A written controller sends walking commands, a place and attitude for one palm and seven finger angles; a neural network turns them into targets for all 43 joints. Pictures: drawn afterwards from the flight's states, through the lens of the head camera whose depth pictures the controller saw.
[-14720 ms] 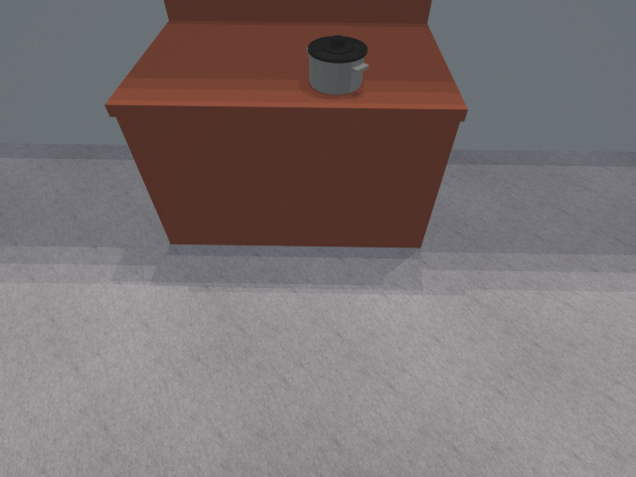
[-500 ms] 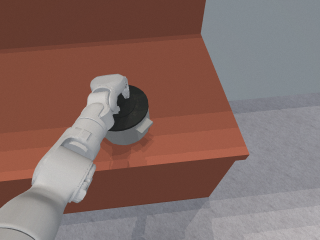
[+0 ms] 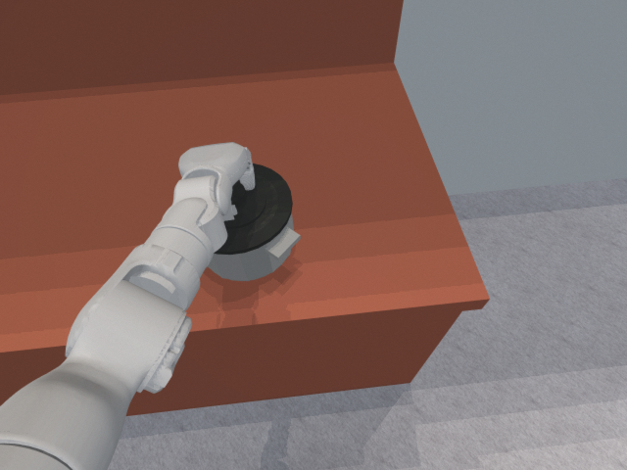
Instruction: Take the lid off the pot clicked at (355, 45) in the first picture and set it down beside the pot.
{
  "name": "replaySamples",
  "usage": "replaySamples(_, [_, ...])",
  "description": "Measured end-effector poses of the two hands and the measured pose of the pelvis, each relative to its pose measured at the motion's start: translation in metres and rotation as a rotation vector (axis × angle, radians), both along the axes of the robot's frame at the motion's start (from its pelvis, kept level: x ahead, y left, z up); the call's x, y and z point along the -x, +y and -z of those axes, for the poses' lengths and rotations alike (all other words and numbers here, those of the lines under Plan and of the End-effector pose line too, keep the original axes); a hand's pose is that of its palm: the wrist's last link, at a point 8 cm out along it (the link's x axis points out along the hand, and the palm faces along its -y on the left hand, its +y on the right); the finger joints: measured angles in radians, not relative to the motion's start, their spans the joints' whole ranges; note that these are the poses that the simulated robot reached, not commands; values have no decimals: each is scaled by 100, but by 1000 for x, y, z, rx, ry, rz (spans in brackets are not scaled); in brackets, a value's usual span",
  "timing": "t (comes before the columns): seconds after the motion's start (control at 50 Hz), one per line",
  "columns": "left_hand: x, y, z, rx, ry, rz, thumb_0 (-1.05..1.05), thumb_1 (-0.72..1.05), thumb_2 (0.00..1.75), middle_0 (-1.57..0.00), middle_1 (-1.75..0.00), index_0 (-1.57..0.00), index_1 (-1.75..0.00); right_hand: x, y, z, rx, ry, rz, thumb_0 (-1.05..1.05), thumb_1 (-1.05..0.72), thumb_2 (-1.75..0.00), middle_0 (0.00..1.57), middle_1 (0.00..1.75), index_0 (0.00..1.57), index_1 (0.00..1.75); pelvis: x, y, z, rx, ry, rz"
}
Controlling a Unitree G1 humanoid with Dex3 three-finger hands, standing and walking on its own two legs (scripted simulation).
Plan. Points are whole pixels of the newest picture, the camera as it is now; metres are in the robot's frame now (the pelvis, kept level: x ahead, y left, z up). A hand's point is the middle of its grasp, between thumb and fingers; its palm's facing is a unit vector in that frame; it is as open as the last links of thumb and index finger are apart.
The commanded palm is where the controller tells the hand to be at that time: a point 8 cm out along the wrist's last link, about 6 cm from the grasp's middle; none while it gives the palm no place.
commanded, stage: close the fingers and squeeze the knob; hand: left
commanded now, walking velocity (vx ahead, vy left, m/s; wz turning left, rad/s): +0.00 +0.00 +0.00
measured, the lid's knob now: (232, 194) +0.51 +0.10 +0.03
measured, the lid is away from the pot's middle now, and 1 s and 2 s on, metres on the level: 0.00 0.01 0.01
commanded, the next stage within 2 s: lift the lid straight up in 0.06 s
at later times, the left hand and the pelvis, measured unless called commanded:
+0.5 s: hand (223, 193) +0.47 +0.10 +0.07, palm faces -0.31 -0.05 -0.95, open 7.3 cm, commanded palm +0.47 +0.10 +0.14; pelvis +0.00 +0.00 +0.00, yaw +0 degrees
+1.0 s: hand (215, 164) +0.49 +0.10 +0.11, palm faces -0.31 -0.06 -0.95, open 4.4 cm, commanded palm +0.48 +0.10 +0.18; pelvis +0.00 +0.00 +0.00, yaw +0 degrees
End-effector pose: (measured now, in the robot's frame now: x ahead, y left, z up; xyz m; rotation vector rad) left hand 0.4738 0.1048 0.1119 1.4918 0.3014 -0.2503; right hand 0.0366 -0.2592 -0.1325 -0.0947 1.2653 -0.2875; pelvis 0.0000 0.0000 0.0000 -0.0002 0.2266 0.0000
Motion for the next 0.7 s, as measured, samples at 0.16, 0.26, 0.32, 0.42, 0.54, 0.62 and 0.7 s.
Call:
replaySamples(0.16, [1, -2, 0, -2, 2, 3, 0, 34, 72, -83, -103, -60, -94, 6, -3, -1, 3, 8, 7, 0, -90, -90, 20, 30, 20, 30, 0, -2, -1, 1, -3, 1])
replaySamples(0.26, [3, 0, 0, 8, 2, 8, -1, 34, 72, -85, -104, -60, -93, 5, -6, -3, 11, -12, 14, 0, -90, -90, 20, 30, 20, 30, 0, -3, -1, 1, -7, 5])
replaySamples(0.32, [5, -1, 0, 5, 2, 17, 0, 36, 72, -88, -105, -59, -93, 2, -6, -4, 9, -22, 13, 0, -90, -90, 20, 30, 20, 30, 0, -3, -2, 1, -12, 4])
replaySamples(0.42, [6, -2, -8, 21, -19, 18, 3, 38, 72, -93, -108, -58, -92, -4, -5, -4, 8, -50, 7, 0, -90, -90, 20, 30, 20, 30, 0, -4, -3, 0, -22, 3])
replaySamples(0.54, [5, -2, -19, -17, -39, -6, 8, 41, 73, -98, -110, -58, -92, -11, -2, -3, -9, -68, -6, 0, -90, -90, 20, 30, 20, 30, 1, -5, -3, -2, -28, 1])
replaySamples(0.62, [4, -2, -24, 13, -27, -21, 11, 43, 74, -100, -110, -57, -92, -16, -2, -4, -9, -84, -15, 0, -90, -90, 20, 30, 20, 30, 2, -5, -3, -3, -33, -1])
replaySamples(0.7, [3, -2, -29, -9, -18, -14, 12, 46, 75, -101, -111, -59, -93, -19, -3, -5, -1, -96, -16, 0, -90, -90, 20, 30, 20, 30, 2, -5, -4, -3, -38, -2])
